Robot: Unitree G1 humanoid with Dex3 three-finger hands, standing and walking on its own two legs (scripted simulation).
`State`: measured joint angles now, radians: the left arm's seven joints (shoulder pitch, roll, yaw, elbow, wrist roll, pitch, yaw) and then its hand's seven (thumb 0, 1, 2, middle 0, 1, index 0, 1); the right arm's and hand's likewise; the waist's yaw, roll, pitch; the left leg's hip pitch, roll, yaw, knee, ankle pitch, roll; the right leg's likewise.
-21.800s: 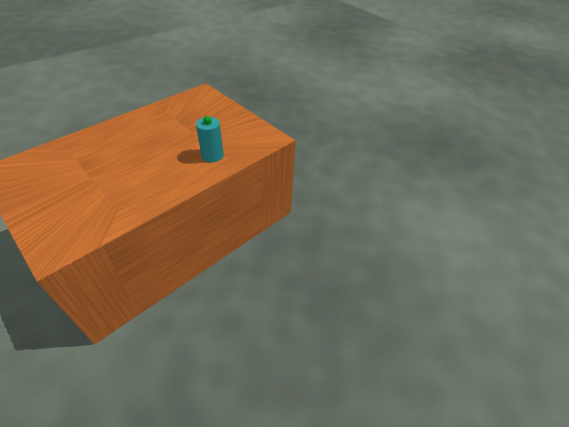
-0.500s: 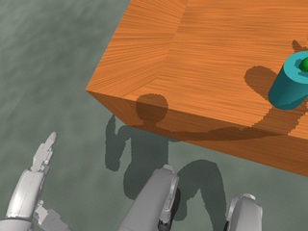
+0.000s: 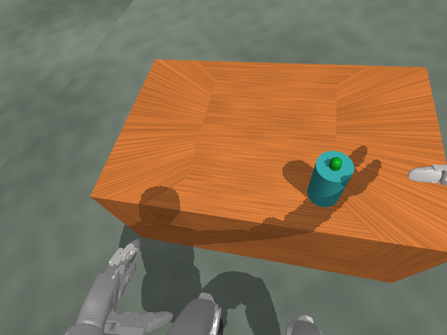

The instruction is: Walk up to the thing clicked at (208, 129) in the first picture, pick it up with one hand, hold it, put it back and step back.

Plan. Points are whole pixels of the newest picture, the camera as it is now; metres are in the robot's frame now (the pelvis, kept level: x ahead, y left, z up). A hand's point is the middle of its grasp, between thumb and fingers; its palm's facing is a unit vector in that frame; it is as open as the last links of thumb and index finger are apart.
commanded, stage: home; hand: right
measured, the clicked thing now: (329, 178) +0.52 -0.15 -0.17
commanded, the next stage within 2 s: none
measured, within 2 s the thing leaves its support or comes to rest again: neither
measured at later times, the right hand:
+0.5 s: hand (394, 280) +0.27 -0.20 -0.01, palm faces +0.17 +0.95 -0.25, open 17.1 cm
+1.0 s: hand out of the picture +0.18 -0.16 -0.01, palm faces +0.17 +0.94 -0.29, open 17.5 cm
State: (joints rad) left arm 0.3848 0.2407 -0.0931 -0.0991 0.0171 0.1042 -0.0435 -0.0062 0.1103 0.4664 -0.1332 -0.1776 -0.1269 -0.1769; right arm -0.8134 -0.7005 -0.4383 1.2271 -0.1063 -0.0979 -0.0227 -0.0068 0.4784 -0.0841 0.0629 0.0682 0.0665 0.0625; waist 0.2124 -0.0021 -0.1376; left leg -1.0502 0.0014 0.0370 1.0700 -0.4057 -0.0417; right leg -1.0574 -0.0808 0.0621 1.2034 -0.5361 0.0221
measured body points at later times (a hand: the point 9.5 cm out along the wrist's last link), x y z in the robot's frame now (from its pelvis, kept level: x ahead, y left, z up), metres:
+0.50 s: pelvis +0.04 +0.01 +0.05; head +0.07 +0.00 +0.50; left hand +0.21 +0.23 +0.00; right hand +0.26 -0.25 +0.01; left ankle +0.05 +0.15 -0.64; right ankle +0.01 -0.12 -0.64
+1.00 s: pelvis +0.01 +0.03 +0.04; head +0.03 +0.03 +0.49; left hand +0.18 +0.27 -0.03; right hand +0.16 -0.21 +0.01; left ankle +0.05 +0.15 -0.64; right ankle +0.01 -0.12 -0.64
